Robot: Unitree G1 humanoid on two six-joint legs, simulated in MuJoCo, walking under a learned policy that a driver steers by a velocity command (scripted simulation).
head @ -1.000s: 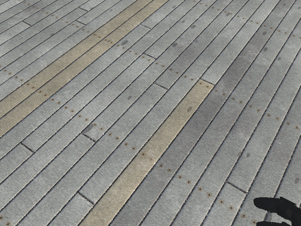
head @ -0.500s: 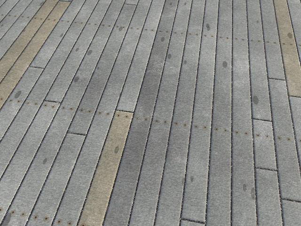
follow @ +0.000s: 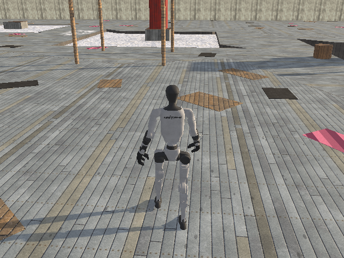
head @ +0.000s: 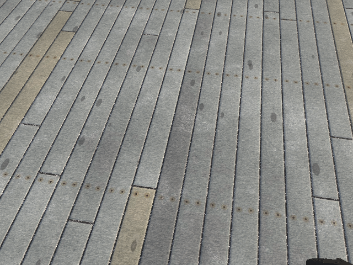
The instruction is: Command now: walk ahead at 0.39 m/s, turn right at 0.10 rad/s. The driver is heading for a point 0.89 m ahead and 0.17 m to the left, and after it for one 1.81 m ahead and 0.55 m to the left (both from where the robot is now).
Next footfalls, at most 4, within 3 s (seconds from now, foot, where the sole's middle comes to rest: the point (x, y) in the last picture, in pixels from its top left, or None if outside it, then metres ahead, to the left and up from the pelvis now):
0.06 left None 0.22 0.13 -0.77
0.44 right None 0.22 -0.11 -0.77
0.86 left None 0.39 0.20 -0.77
1.38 right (177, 191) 0.77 0.10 -0.77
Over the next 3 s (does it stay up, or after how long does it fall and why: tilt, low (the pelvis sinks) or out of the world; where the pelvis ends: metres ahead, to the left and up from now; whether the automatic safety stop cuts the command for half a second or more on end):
stays up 0.94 0.21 0.00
